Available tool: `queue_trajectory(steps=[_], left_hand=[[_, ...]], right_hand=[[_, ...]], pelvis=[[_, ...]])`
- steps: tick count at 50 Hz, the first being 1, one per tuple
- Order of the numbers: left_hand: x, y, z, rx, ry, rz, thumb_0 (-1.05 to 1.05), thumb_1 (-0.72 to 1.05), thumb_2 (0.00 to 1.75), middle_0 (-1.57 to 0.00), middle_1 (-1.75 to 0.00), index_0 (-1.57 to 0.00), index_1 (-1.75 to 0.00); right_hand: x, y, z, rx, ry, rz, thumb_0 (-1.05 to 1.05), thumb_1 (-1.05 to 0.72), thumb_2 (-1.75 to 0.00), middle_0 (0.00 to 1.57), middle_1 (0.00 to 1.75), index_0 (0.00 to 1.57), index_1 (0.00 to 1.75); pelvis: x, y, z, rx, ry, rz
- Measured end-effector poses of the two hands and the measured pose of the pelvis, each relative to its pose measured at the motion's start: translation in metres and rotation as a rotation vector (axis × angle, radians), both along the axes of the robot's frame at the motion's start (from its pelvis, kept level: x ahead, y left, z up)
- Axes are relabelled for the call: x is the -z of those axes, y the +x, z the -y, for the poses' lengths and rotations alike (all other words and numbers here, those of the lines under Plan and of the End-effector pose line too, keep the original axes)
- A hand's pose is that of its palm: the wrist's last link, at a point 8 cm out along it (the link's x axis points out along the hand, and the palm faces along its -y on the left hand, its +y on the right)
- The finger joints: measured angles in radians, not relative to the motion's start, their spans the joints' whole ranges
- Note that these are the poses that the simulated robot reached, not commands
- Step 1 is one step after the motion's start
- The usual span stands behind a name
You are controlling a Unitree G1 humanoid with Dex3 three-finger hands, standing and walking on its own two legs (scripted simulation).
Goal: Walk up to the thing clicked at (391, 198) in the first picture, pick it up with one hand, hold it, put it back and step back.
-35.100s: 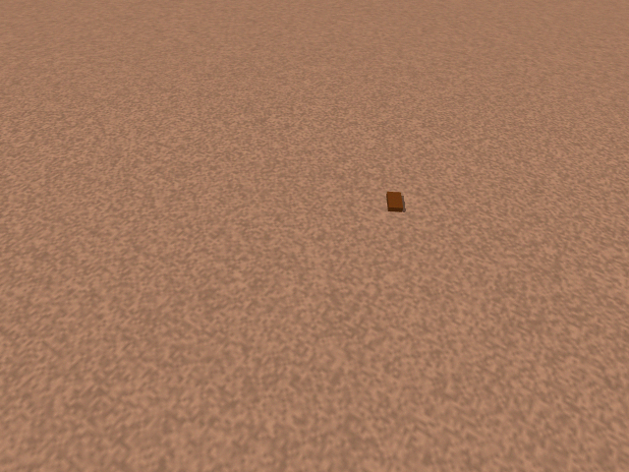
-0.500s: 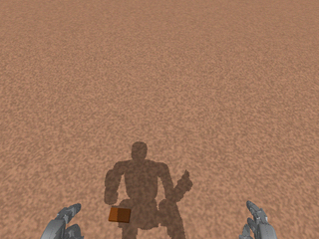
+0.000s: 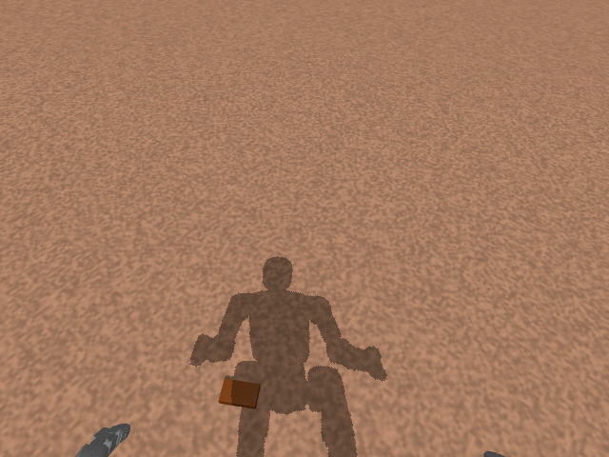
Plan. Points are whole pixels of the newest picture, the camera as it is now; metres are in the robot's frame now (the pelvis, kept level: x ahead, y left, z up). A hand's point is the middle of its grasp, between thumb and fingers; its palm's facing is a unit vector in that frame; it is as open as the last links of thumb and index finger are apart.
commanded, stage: stand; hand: left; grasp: from above
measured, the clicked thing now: (239, 393) +0.41 +0.20 -0.73
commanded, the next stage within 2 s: none
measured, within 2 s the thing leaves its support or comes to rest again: neither
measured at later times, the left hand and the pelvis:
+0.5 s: hand out of the picture +0.03 +0.24 -0.13, palm faces +0.05 -0.95 -0.32, open 7.3 cm; pelvis +0.00 +0.00 +0.03, yaw +1 degrees
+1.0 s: hand out of the picture +0.06 +0.23 -0.12, palm faces +0.05 -0.94 -0.33, open 7.3 cm; pelvis +0.01 -0.01 +0.04, yaw +1 degrees
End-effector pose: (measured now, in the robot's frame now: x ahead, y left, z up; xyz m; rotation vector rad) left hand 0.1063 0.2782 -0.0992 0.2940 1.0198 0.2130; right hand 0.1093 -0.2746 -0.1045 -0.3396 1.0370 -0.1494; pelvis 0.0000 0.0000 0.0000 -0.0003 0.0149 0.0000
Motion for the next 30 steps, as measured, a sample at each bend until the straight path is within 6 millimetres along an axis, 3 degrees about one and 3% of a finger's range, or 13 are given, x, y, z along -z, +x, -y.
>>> queue_trajectory(steps=[7, 13, 21, 30], left_hand=[[0.005, -0.046, -0.006, -0.066, -0.014, -0.148, 0.01, 0.91, 0.9, -0.2, -0.3, -0.2, -0.3], [0.004, -0.071, -0.004, -0.095, -0.034, -0.225, 0.01, 0.91, 0.9, -0.2, -0.3, -0.2, -0.3], [-0.001, -0.082, -0.004, -0.105, -0.035, -0.258, 0.0, 0.91, 0.9, -0.2, -0.3, -0.2, -0.3], [-0.008, -0.079, -0.003, -0.108, -0.021, -0.254, 0.0, 0.91, 0.9, -0.2, -0.3, -0.2, -0.3]], right_hand=[[-0.003, -0.024, -0.002, 0.05, 0.007, -0.097, 0.01, -0.91, -0.9, 0.2, 0.3, 0.2, 0.29], [-0.005, -0.038, -0.007, 0.073, 0.022, -0.145, 0.01, -0.91, -0.9, 0.2, 0.3, 0.2, 0.29], [-0.007, -0.047, -0.008, 0.085, 0.037, -0.179, 0.01, -0.91, -0.9, 0.2, 0.3, 0.2, 0.3], [-0.009, -0.049, 0.002, 0.09, 0.036, -0.19, 0.0, -0.91, -0.9, 0.2, 0.3, 0.2, 0.29]], pelvis=[[-0.014, 0.003, -0.003, -0.004, -0.006, 0.038], [-0.024, 0.001, -0.005, -0.008, -0.006, 0.065], [-0.031, -0.002, -0.004, -0.015, -0.002, 0.08], [-0.035, -0.002, 0.002, -0.017, 0.0, 0.087]])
